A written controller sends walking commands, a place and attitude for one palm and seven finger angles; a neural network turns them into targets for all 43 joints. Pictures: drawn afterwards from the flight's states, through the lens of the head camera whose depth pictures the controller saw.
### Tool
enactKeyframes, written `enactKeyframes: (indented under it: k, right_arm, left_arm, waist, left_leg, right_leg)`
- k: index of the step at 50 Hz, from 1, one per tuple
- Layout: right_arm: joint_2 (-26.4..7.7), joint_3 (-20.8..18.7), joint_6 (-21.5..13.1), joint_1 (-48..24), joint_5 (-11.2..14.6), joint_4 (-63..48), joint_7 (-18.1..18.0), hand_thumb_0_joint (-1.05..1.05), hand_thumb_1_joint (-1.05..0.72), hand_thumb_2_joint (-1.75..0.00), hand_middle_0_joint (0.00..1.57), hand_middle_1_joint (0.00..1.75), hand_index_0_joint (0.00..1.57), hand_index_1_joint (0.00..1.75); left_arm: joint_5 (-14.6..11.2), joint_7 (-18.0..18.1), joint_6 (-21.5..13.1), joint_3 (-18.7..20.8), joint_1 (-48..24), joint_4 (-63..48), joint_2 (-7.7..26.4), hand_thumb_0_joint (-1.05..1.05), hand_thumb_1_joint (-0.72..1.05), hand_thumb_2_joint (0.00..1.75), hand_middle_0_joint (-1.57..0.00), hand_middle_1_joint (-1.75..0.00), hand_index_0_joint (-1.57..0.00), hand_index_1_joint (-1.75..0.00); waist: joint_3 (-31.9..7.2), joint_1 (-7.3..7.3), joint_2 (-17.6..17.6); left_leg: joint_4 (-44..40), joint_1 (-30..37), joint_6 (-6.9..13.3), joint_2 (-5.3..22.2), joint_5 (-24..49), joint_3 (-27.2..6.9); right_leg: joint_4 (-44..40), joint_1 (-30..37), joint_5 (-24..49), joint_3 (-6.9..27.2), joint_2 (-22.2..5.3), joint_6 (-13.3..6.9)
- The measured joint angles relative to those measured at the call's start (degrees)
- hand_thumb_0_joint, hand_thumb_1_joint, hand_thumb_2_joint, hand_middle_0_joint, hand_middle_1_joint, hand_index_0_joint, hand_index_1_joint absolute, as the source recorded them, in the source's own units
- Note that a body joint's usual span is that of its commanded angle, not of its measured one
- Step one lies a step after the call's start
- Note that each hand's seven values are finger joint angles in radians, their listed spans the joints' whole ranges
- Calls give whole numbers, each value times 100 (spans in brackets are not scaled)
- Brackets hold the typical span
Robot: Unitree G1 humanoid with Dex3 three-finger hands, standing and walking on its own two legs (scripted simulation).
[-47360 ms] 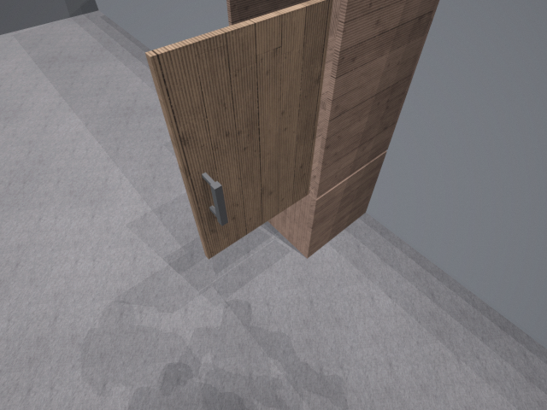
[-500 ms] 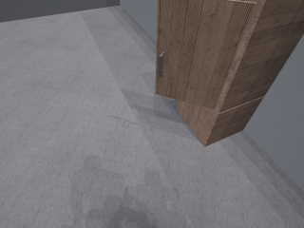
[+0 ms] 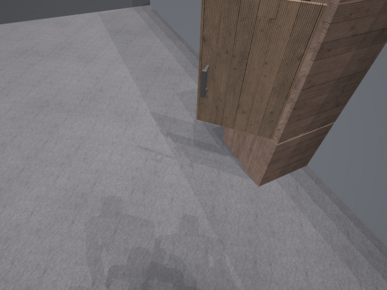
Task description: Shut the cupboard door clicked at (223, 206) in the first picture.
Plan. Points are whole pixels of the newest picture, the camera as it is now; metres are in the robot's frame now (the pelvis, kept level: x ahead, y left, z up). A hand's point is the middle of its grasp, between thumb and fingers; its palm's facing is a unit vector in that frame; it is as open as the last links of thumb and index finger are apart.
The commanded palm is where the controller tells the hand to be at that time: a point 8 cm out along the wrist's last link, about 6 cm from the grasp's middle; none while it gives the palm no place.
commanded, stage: look to check the result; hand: left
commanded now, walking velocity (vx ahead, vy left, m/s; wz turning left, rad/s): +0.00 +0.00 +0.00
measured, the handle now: (205, 81) +0.93 +0.00 -0.10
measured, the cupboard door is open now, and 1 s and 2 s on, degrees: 44 44 44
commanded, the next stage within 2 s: walk to a spot facing it in 0.46 s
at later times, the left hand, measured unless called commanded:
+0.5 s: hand out of the picture +0.01 +0.19 -0.18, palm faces +0.03 -0.98 -0.21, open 7.4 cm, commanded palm none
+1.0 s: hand out of the picture +0.04 +0.21 -0.19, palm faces +0.16 -0.97 -0.19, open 7.4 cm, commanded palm none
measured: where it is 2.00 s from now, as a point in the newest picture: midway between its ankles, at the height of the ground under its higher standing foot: outside the picture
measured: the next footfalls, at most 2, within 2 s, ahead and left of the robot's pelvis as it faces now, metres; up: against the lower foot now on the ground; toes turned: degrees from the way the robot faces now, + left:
right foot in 1.18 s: +0.19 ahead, -0.10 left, +0.00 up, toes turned -11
left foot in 1.44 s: +0.17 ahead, +0.15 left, +0.00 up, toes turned +0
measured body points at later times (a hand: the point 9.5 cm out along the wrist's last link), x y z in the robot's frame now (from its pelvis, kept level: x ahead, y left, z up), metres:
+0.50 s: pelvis +0.00 +0.00 +0.00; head +0.02 +0.01 +0.45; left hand +0.01 +0.24 -0.16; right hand +0.01 -0.23 -0.16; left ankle +0.00 +0.12 -0.74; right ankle -0.01 -0.11 -0.74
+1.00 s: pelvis +0.06 +0.03 -0.01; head +0.08 +0.05 +0.44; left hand +0.03 +0.26 -0.17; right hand +0.06 -0.20 -0.16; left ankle +0.01 +0.12 -0.74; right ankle +0.02 -0.09 -0.69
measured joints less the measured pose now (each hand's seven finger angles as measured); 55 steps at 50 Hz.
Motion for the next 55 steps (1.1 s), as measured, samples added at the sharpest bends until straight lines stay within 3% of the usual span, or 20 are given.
enactKeyframes:
  k: [31, 39, 42, 44, 47, 49, 52, 55]
  right_arm:
    - [-447, -50, -37, -422, -10, -54, 55, 0, -91, -89, 20, 30, 20, 30]
    - [-438, -70, 88, -213, -73, -191, 115, 0, -91, -89, 20, 30, 20, 30]
    - [-380, -90, 114, -36, -78, -236, 148, 0, -91, -89, 20, 30, 20, 30]
    - [-315, -93, 68, 51, -79, -256, 171, 1, -91, -89, 20, 30, 20, 30]
    - [-250, -100, -80, 158, -129, -352, 129, 1, -91, -89, 20, 30, 20, 30]
    - [-175, -63, -142, 234, -125, -382, 55, 0, -91, -89, 20, 30, 20, 30]
    - [-70, 8, -166, 302, -98, -297, -28, 0, -91, -89, 20, 30, 20, 30]
    - [-16, 25, -113, 299, -87, -204, -50, 0, -91, -89, 20, 30, 20, 30]
  left_arm:
    - [12, -62, -21, 52, -536, -137, 440, 0, 91, 90, -20, -30, -20, -29]
    - [45, -99, 44, 148, -455, -307, 429, 0, 91, 90, -19, -30, -20, -29]
    - [65, -118, 27, 225, -335, -410, 411, 0, 91, 90, -20, -30, -20, -29]
    - [65, -129, 33, 279, -232, -437, 434, 0, 91, 90, -20, -30, -20, -29]
    - [67, -134, 152, 298, -154, -401, 433, 0, 91, 90, -20, -30, -20, -29]
    - [60, -124, 186, 283, -232, -388, 447, 1, 91, 90, -19, -30, -20, -29]
    - [34, -111, 164, 255, -386, -454, 429, 1, 91, 90, -19, -30, -20, -29]
    - [28, -117, 158, 237, -492, -545, 345, 1, 91, 90, -19, -30, -19, -29]
  waist:
    - [102, -31, 13]
    - [-4, -81, 37]
    - [12, -87, 12]
    - [58, -44, -151]
    - [105, -34, -234]
    - [179, -66, -230]
    - [274, -27, -186]
    - [337, 9, -76]
  left_leg:
    - [-152, 132, 33, -55, 30, 10]
    - [525, -221, 70, -102, -404, -239]
    - [1037, -441, 58, -20, -845, -144]
    - [1054, -370, 98, -97, -632, -49]
    - [1010, -232, 221, -220, -822, 4]
    - [752, -68, 228, -264, -748, -37]
    - [293, 223, 233, -282, -581, -68]
    - [109, 444, 170, -221, -601, -31]
  right_leg:
    - [-123, 122, 14, 11, -50, 40]
    - [257, 33, -351, -289, -129, 51]
    - [466, 76, -598, -526, -188, 75]
    - [785, 64, -851, -564, -347, 142]
    - [2291, -515, -1345, -440, -413, 95]
    - [3073, -967, -1277, -336, -376, 81]
    - [3042, -1372, -941, -224, -378, 117]
    - [2242, -1442, -644, -196, -377, 103]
